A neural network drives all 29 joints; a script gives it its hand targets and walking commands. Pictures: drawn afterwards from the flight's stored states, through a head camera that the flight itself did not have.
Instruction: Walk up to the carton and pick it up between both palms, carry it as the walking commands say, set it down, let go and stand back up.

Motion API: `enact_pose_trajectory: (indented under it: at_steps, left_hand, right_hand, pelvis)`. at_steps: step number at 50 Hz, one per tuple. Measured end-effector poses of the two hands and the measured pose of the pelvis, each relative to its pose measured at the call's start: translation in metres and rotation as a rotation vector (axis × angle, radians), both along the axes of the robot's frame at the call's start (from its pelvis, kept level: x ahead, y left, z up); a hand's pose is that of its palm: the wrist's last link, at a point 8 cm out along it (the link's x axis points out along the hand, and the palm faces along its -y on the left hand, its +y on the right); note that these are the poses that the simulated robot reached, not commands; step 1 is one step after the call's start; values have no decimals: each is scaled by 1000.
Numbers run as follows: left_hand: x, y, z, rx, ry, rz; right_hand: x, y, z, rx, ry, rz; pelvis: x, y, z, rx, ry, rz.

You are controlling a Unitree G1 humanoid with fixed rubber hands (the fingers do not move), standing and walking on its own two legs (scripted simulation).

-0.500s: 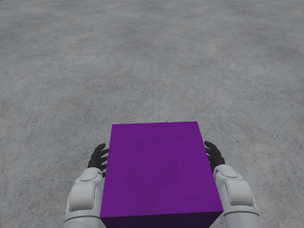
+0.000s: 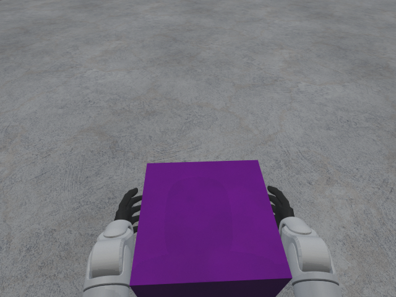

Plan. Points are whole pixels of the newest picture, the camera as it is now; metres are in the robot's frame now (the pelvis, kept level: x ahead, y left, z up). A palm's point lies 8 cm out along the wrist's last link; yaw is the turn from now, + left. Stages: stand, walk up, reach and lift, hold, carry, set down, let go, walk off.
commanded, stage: hold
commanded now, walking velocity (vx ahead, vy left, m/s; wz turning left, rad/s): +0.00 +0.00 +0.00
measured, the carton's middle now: (204, 245) +0.25 +0.00 -0.02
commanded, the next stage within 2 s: carry in 0.96 s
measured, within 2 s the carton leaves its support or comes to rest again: neither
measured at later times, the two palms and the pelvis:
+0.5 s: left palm (124, 224) +0.27 +0.16 +0.04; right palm (284, 223) +0.26 -0.16 +0.04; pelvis +0.00 +0.01 +0.00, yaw +0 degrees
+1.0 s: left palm (126, 223) +0.27 +0.16 +0.04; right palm (285, 221) +0.27 -0.16 +0.04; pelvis +0.01 +0.00 +0.00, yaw +0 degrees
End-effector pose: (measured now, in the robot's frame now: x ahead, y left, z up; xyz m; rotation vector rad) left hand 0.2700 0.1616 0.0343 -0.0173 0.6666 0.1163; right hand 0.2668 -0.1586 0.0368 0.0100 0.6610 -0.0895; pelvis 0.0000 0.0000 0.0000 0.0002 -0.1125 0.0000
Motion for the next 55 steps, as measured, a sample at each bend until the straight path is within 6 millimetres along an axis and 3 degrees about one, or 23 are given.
enact_pose_trajectory:
  at_steps: [22, 49, 55]
  left_hand:
    - [1, -1, 1, -5, -4, -11]
    - [4, -3, 3, -4, -9, 5]
    - [16, -6, 13, 0, -52, 9]
  right_hand:
    - [-4, -1, 0, 10, -2, -20]
    - [2, -3, 0, 18, -5, -12]
    - [15, -5, 9, 12, -48, -11]
  pelvis:
    - [1, 6, -1, 0, -5, -8]
    - [9, 0, 1, 2, 5, -1]
    - [18, -8, -8, -12, 83, -8]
